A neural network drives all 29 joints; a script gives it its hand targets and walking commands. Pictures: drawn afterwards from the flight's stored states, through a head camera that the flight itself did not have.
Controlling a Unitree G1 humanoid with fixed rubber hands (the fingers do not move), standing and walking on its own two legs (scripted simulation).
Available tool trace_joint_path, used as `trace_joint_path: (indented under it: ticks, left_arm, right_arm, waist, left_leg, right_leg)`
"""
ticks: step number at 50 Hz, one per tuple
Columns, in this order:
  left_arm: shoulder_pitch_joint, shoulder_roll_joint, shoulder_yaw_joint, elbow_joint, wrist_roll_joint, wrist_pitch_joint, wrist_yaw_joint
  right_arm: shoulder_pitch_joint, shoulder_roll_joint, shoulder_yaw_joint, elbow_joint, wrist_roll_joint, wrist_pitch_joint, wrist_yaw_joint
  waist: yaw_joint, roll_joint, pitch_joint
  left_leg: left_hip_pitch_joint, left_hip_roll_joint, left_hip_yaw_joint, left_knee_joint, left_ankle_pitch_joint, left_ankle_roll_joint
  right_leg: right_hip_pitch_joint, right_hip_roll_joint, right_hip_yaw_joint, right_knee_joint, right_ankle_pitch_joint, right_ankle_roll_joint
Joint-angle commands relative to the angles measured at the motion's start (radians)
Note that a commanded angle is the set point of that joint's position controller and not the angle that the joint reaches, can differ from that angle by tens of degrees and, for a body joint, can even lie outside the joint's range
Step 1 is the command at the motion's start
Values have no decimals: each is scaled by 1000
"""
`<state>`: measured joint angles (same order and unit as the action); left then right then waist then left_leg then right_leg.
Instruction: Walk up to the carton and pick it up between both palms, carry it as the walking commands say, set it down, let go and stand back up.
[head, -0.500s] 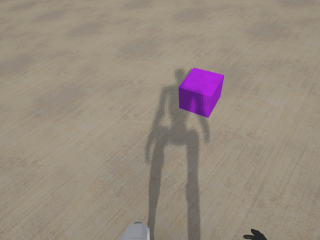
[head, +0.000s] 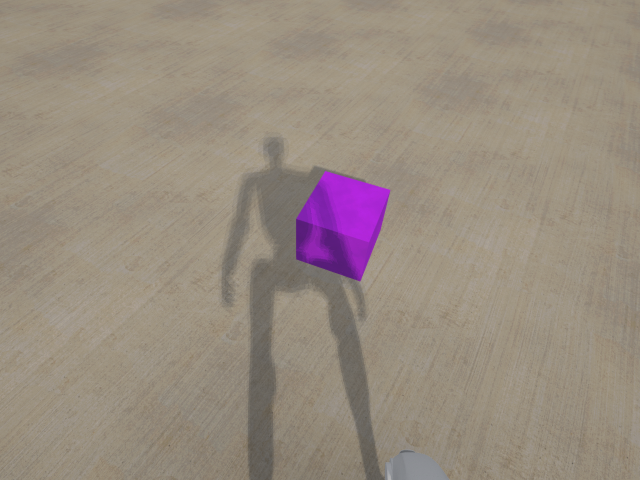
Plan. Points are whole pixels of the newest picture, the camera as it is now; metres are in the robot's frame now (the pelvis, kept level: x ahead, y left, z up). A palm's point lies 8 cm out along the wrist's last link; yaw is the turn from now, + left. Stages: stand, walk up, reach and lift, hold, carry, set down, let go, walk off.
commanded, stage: walk up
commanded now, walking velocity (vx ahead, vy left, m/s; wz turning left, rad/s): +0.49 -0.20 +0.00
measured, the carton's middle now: (342, 225) +1.12 -0.13 -0.66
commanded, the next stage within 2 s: none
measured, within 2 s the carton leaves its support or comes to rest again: neither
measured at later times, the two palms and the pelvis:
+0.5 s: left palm (248, 434) +0.21 +0.12 -0.12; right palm (547, 356) +0.33 -0.38 -0.14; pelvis +0.25 -0.12 +0.00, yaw -2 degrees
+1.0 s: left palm (240, 294) +0.47 +0.16 -0.16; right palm (476, 264) +0.52 -0.31 -0.13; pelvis +0.48 -0.07 -0.01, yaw -4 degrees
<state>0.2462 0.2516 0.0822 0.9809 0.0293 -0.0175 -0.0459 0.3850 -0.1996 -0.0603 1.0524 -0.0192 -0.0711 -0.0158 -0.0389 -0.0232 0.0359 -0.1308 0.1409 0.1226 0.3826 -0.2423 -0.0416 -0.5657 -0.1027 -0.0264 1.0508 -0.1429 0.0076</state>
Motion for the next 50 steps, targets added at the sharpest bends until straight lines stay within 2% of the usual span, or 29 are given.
trace_joint_path:
  ticks: [1,6,9,10,11,12,13,14,15,16,17,18,19,20,22,23,24,28,34,37,39,40,41,42,43,44,45,47,50]
  left_arm:
    - [-18,-63,-27,-58,-5,9,-34]
    - [-197,-16,-23,-113,-6,-6,-55]
    - [-140,19,-16,-100,-5,-20,-41]
    - [-12,59,-3,-57,-11,-29,-27]
    - [182,126,15,14,-7,-41,-4]
    - [347,239,39,50,0,-51,22]
    - [344,282,41,46,-3,-54,41]
    - [277,228,35,57,-10,-62,40]
    - [200,160,16,34,-11,-68,37]
    - [122,109,-3,20,-13,-74,36]
    - [76,70,-15,19,-16,-77,37]
    - [102,37,-29,38,-19,-82,39]
    - [130,22,-32,54,-18,-86,40]
    - [171,5,-36,70,-13,-92,40]
    - [212,3,-36,92,-13,-103,44]
    - [226,1,-42,100,-15,-104,47]
    - [222,1,-46,103,-17,-104,50]
    - [281,-12,-59,113,-23,-104,54]
    - [343,25,-38,142,-14,-97,65]
    - [369,34,-34,158,-4,-85,69]
    - [356,32,-33,151,-4,-77,76]
    - [325,37,-25,143,-21,-74,78]
    - [346,-1,-27,117,-38,-74,74]
    - [366,-41,-42,80,-42,-70,68]
    - [351,-19,-19,97,-29,-66,70]
    - [298,-3,-1,93,-28,-56,67]
    - [304,-34,-3,94,-15,-50,61]
    - [282,-93,-13,98,-5,-25,51]
    - [267,-96,-15,89,9,13,39]
  right_arm:
    - [39,-109,-10,-27,0,-18,4]
    - [89,-165,-27,-22,6,-18,2]
    - [87,-189,-39,-16,1,-10,2]
    - [61,-179,-39,-24,-5,-8,4]
    - [62,-152,-31,-37,-7,-5,12]
    - [95,-80,-13,-71,-12,-7,24]
    - [86,-52,-7,-64,-3,-9,16]
    - [78,-63,-20,-30,5,-10,11]
    - [62,-74,-17,-11,-17,-7,17]
    - [24,-50,-16,-15,-17,-4,26]
    - [18,-30,-17,-14,-19,2,35]
    - [6,-35,-23,-24,-20,10,38]
    - [0,-13,-19,-31,-20,19,39]
    - [-28,-12,-19,-45,-19,28,38]
    - [-95,-17,-23,-57,-15,43,43]
    - [-124,-27,-27,-73,-13,50,46]
    - [-155,-17,-26,-83,-13,58,47]
    - [-313,-21,-14,-139,-9,72,57]
    - [-489,-12,9,-189,2,39,63]
    - [-485,-32,2,-187,-8,22,54]
    - [-352,-42,-11,-149,-6,6,41]
    - [-194,-66,-28,-97,-6,-7,29]
    - [15,-168,-58,-43,-14,-14,16]
    - [144,-243,-69,-22,-12,-13,10]
    - [139,-249,-59,-6,5,-9,9]
    - [58,-190,-47,-15,5,-2,4]
    - [-35,-152,-30,-47,-2,-5,2]
    - [-115,-75,-9,-61,7,-15,-1]
    - [-87,-58,10,-40,2,-28,9]
  waist:
    - [27,249,141]
    - [-34,192,94]
    - [6,162,47]
    - [67,86,-35]
    - [137,-66,-175]
    - [180,-340,-316]
    - [173,-328,-272]
    - [147,-232,-232]
    - [116,-105,-182]
    - [83,-56,-114]
    - [48,-61,-94]
    - [41,-62,-56]
    - [39,-122,-55]
    - [49,-134,-42]
    - [66,-120,-23]
    - [53,-120,-14]
    - [49,-91,7]
    - [71,-109,94]
    - [110,-100,138]
    - [113,-127,102]
    - [62,-89,-3]
    - [-13,-44,-85]
    - [-71,98,-248]
    - [-80,300,-350]
    - [-40,149,-333]
    - [-24,-20,-237]
    - [13,-52,-151]
    - [52,77,-15]
    - [69,206,3]
  left_leg:
    - [-137,127,-35,-226,82,63]
    - [-45,192,-45,-226,76,89]
    - [-59,211,-56,-108,134,83]
    - [-99,158,-20,70,169,61]
    - [-208,69,16,338,89,40]
    - [-383,-39,14,643,-323,20]
    - [-494,-59,-44,789,-335,26]
    - [-513,-12,-96,895,-252,26]
    - [-485,21,-127,878,-175,34]
    - [-462,32,-126,853,-90,43]
    - [-415,35,-133,810,-36,40]
    - [-409,15,-119,779,5,44]
    - [-399,-2,-92,756,25,49]
    - [-429,-15,-73,756,25,44]
    - [-501,-28,-45,733,53,28]
    - [-513,-26,-46,720,66,25]
    - [-512,-19,-56,701,84,23]
    - [-529,-19,-45,556,162,7]
    - [-471,-50,6,273,196,21]
    - [-406,-79,30,226,89,46]
    - [-196,-125,50,166,15,75]
    - [29,-103,26,83,108,103]
    - [353,118,-192,127,347,176]
    - [542,365,-558,66,612,282]
    - [446,388,-580,31,697,267]
    - [265,378,-540,-2,551,238]
    - [116,340,-445,-31,542,203]
    - [-67,215,-251,-103,560,154]
    - [-112,146,-151,-117,626,112]
  right_leg:
    - [21,-4,-82,-253,134,9]
    - [120,3,-102,-458,83,12]
    - [250,-8,-77,-530,-18,-10]
    - [419,-10,-49,-577,-16,-28]
    - [661,-33,5,-631,-103,-70]
    - [857,-313,332,-725,-194,-123]
    - [855,-376,488,-819,-149,-155]
    - [806,-353,478,-768,63,-181]
    - [677,-299,365,-735,141,-124]
    - [591,-234,253,-748,198,-111]
    - [519,-192,167,-760,275,-89]
    - [493,-153,139,-767,289,-68]
    - [486,-143,132,-786,319,-90]
    - [521,-144,147,-794,347,-105]
    - [593,-139,83,-790,516,-105]
    - [594,-145,67,-793,558,-103]
    - [569,-156,62,-814,506,-103]
    - [519,-152,55,-874,374,-99]
    - [565,-148,18,-895,358,-119]
    - [653,-162,14,-805,526,-123]
    - [618,-139,-22,-589,742,-98]
    - [518,-105,-43,-388,684,-70]
    - [271,-37,-76,-127,367,-16]
    - [40,97,-35,189,-464,15]
    - [28,56,47,247,-432,-5]
    - [33,11,68,271,-285,0]
    - [36,-4,54,240,-239,8]
    - [112,-17,40,155,-175,14]
    - [123,10,2,95,-110,20]
